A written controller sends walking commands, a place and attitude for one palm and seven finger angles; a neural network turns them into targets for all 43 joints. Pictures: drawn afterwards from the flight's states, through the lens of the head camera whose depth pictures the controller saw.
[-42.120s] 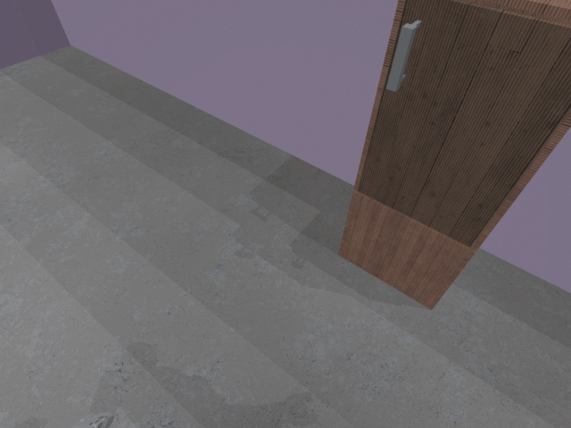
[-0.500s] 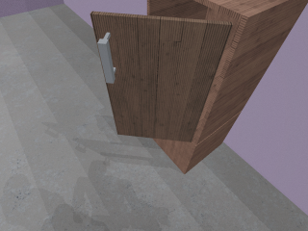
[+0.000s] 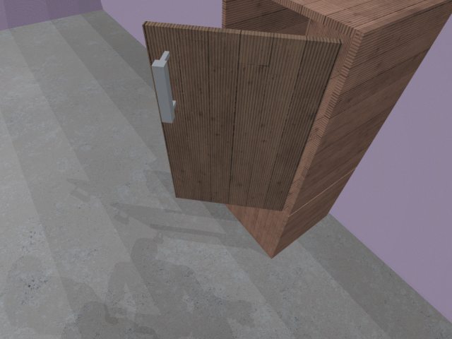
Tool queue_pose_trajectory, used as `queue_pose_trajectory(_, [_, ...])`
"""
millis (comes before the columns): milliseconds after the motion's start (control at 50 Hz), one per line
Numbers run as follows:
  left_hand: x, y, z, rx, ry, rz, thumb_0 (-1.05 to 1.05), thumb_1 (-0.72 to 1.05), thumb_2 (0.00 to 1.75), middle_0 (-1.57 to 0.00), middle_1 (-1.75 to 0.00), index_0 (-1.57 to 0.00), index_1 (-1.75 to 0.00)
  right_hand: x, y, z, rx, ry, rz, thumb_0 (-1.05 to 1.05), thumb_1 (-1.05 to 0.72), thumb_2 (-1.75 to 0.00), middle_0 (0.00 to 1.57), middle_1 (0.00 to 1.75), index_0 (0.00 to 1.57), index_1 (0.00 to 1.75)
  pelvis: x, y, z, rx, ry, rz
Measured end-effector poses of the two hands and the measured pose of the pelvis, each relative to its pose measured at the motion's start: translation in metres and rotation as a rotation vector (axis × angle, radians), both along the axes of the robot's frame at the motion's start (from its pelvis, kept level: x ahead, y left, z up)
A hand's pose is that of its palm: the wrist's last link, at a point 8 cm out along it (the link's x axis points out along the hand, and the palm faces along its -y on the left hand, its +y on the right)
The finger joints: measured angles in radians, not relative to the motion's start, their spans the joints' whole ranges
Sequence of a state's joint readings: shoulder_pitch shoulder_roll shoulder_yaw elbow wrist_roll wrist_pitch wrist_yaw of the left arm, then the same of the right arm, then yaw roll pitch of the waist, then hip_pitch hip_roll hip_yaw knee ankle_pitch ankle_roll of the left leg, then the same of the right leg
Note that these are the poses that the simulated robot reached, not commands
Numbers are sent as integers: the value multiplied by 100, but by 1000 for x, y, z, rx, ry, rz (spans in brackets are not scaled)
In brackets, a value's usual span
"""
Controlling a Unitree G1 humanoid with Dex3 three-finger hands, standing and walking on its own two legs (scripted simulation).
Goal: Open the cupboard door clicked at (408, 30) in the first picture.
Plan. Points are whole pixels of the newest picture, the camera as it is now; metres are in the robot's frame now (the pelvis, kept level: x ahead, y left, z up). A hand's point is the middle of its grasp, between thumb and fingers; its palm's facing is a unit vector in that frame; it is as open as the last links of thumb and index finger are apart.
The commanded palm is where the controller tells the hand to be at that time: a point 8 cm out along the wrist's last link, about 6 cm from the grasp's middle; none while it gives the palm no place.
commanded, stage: look again from close up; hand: left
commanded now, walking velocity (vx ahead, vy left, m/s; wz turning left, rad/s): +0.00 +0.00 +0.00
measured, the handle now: (167, 87) +0.57 +0.17 +0.13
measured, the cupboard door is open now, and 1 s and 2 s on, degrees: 46 46 46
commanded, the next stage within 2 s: come to a stop and stand still in 0.22 s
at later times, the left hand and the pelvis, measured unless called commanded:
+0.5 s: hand out of the picture +0.03 +0.21 -0.17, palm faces -0.01 -0.96 -0.27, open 7.4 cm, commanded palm none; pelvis -0.02 +0.00 +0.00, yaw +1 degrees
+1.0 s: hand out of the picture -0.06 +0.20 -0.18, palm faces +0.04 -0.98 -0.20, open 7.4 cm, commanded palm none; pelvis -0.05 +0.01 +0.00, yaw +2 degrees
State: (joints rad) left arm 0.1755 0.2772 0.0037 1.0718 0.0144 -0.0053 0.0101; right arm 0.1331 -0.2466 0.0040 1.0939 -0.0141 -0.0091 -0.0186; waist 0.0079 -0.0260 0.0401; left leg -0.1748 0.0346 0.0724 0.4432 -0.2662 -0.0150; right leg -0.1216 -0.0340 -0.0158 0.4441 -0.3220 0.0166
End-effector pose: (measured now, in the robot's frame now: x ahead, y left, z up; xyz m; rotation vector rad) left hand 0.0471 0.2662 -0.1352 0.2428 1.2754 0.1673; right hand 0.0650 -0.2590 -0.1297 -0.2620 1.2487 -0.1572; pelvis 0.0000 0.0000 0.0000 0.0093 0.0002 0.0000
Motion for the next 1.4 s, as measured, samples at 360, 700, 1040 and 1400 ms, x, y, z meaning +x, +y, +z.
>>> queue_pose_trajectory(360, [-12, -2, 4, 7, 10, 13, 1, 90, 90, -20, -30, -20, -30, -9, -6, 0, 2, 20, 6, 0, -90, -90, 20, 30, 20, 30, -5, -5, 2, 1, -2, 9])
queue_pose_trajectory(700, [-61, -27, -12, -68, 10, 29, 1, 90, 90, -20, -30, -20, -30, -55, 40, -16, 83, -7, -23, 0, -93, -90, 20, 30, 20, 30, -36, 10, -7, -9, -37, 21])
queue_pose_trajectory(1040, [-119, -19, -16, -79, 101, 75, 1, 91, 90, -20, -30, -20, -30, -109, 38, -8, 55, 87, -49, 0, -91, -90, 20, 30, 20, 30, -53, 13, -2, -14, -32, 29])
queue_pose_trajectory(1400, [-129, -30, -16, -105, 104, 84, 1, 91, 90, -20, -30, -20, -30, -107, 47, -9, 74, 79, -38, 0, -91, -90, 20, 30, 20, 30, -60, 13, 0, -13, -31, 33])
